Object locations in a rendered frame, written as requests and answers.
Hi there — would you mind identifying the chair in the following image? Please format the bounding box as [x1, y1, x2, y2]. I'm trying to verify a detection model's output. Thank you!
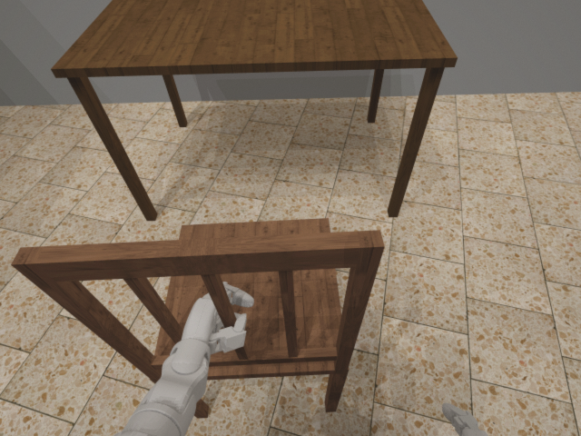
[11, 218, 385, 419]

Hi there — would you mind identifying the left robot hand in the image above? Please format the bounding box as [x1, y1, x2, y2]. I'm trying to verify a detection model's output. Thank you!
[182, 282, 254, 354]

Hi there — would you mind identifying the robot left forearm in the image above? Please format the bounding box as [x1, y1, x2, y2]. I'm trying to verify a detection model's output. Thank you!
[114, 339, 211, 436]

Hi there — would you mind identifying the table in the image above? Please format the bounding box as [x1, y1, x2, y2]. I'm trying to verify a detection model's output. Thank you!
[51, 0, 458, 221]

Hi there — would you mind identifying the right robot hand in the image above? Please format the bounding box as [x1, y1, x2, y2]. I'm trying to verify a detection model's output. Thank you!
[442, 403, 488, 436]

